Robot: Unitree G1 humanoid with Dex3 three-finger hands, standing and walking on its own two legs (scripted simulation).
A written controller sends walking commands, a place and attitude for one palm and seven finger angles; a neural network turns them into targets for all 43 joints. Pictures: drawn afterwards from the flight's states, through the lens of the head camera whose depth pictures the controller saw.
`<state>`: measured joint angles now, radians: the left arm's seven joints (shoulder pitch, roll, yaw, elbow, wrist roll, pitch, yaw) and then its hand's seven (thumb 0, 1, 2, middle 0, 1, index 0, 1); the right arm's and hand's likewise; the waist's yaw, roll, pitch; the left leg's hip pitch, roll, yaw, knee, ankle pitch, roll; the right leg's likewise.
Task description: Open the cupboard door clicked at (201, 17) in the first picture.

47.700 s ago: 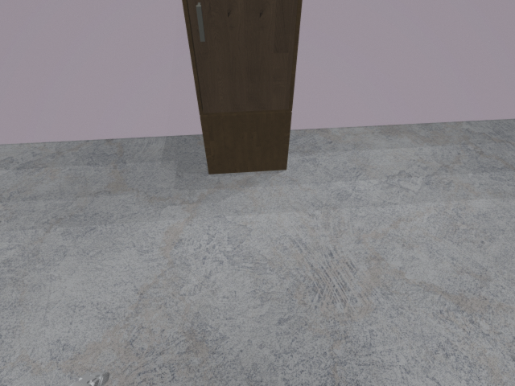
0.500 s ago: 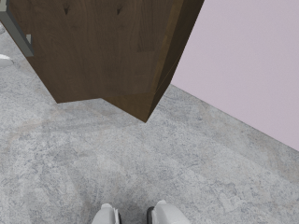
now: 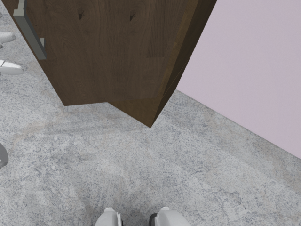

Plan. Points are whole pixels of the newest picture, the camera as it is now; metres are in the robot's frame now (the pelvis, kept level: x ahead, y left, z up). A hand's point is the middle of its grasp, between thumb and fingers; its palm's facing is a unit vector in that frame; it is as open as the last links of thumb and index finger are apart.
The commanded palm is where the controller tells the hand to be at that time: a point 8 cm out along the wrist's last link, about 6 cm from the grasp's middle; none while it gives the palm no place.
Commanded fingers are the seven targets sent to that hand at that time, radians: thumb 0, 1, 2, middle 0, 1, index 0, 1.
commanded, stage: move the hooked fingers beside the handle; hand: left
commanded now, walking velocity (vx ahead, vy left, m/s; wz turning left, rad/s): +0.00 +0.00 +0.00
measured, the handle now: (33, 31) +0.57 +0.24 +0.11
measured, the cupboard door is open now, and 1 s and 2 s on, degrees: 41 41 40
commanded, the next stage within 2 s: slide the fingers in behind the handle in 0.30 s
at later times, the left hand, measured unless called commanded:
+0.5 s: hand (6, 41) +0.53 +0.28 +0.12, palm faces +0.11 -0.99 -0.01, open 13.9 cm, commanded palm +0.51 +0.31 +0.11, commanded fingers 0.00 -0.50 0.30 -0.30 -1.20 -0.30 -1.20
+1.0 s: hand (15, 45) +0.52 +0.26 +0.12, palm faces +0.11 -0.99 +0.00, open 14.4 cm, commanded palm +0.51 +0.28 +0.11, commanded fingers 0.00 -0.50 0.30 -0.30 -1.20 -0.30 -1.20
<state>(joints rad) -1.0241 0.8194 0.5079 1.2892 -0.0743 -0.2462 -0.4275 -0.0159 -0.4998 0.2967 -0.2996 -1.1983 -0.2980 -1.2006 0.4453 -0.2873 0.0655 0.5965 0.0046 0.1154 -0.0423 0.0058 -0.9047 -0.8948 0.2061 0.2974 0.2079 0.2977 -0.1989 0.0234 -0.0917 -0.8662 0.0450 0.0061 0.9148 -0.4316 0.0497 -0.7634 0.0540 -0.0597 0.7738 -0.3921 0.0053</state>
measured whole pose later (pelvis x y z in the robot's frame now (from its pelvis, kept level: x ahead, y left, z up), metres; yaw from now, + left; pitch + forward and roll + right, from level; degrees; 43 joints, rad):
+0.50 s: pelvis -0.01 -0.01 +0.00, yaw +0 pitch +23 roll -5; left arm -1.09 0.87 0.51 1.34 -0.04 -0.25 -0.39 -0.02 -0.50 0.30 -0.30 -1.20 -0.30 -1.21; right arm 0.48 -0.29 0.08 0.62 0.00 0.10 -0.04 0.01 -0.90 -0.89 0.21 0.30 0.21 0.30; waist -0.24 0.03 -0.08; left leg -0.91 0.05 0.00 0.94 -0.43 0.04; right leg -0.81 0.06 -0.06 0.80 -0.39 0.00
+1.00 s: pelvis +0.00 -0.01 +0.00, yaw +1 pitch +22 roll -5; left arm -1.06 0.72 0.41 1.26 -0.09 -0.25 -0.31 -0.02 -0.50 0.30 -0.30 -1.20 -0.21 -1.19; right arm 0.45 -0.28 0.05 0.64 -0.01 0.08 -0.02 0.01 -0.91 -0.89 0.20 0.30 0.21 0.30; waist -0.19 0.03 -0.10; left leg -0.88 0.04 -0.02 0.92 -0.43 0.04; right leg -0.77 0.05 -0.08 0.79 -0.40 0.00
